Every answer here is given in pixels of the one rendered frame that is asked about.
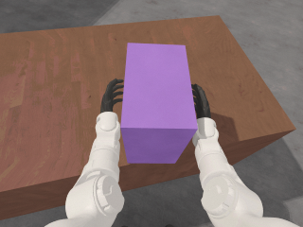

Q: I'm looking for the robot left forearm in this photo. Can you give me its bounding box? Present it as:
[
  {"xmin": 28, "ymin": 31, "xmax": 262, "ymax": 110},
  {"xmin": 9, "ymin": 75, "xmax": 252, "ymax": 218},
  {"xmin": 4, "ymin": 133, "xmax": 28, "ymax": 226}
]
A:
[{"xmin": 65, "ymin": 112, "xmax": 120, "ymax": 212}]

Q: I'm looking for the robot left upper arm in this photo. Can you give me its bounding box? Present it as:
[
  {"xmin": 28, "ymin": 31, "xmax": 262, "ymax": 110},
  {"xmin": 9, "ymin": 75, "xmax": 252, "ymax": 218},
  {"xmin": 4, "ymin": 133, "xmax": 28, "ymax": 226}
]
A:
[{"xmin": 45, "ymin": 174, "xmax": 125, "ymax": 227}]

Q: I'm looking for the right robot hand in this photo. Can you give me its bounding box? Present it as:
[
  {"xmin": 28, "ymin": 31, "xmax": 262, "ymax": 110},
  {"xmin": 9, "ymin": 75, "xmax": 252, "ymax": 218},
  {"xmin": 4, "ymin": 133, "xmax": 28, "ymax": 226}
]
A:
[{"xmin": 191, "ymin": 83, "xmax": 211, "ymax": 119}]

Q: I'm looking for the carton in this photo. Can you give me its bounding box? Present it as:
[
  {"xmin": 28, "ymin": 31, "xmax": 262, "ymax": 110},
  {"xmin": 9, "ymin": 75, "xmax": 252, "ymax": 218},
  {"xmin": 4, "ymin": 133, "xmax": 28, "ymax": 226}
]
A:
[{"xmin": 120, "ymin": 43, "xmax": 198, "ymax": 164}]

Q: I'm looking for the robot right upper arm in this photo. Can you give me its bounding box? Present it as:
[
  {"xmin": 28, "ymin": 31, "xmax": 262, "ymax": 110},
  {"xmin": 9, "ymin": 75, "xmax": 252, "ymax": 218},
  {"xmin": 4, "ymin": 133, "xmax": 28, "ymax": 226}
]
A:
[{"xmin": 201, "ymin": 176, "xmax": 300, "ymax": 227}]

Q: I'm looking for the robot right forearm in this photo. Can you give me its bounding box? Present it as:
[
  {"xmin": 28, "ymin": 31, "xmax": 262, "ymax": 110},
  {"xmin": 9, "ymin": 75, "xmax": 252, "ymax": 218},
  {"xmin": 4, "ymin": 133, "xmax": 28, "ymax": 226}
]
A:
[{"xmin": 192, "ymin": 117, "xmax": 248, "ymax": 190}]

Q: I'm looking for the left robot hand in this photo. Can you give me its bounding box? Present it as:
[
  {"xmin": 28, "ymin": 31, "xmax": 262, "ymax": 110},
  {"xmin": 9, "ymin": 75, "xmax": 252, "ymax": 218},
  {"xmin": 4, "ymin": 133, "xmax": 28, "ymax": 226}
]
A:
[{"xmin": 100, "ymin": 79, "xmax": 124, "ymax": 114}]

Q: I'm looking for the pedestal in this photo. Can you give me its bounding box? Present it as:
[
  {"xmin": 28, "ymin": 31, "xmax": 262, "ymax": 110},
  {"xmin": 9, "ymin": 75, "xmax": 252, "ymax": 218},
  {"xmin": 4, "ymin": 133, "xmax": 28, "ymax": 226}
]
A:
[{"xmin": 0, "ymin": 15, "xmax": 296, "ymax": 220}]

